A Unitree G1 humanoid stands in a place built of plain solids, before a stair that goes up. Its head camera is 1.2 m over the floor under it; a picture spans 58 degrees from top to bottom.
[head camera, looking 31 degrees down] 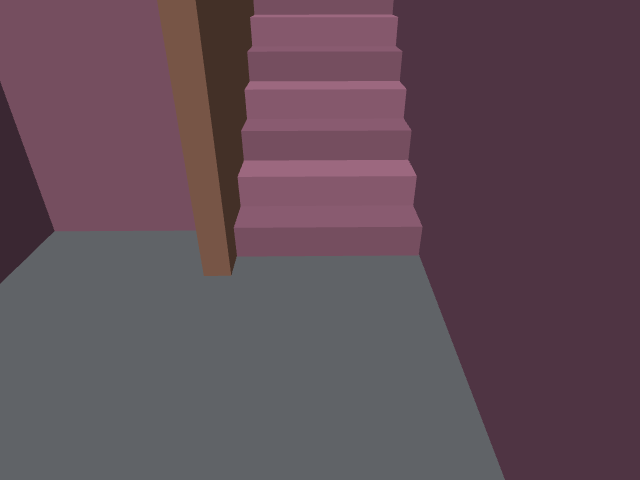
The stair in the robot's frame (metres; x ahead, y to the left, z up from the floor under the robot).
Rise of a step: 0.17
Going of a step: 0.24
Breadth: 0.92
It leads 1 degrees to the left of straight ahead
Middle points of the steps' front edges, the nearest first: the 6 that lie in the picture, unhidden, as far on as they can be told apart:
1.84 -0.04 0.17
2.08 -0.04 0.33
2.31 -0.04 0.50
2.54 -0.03 0.67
2.78 -0.03 0.84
3.01 -0.03 1.00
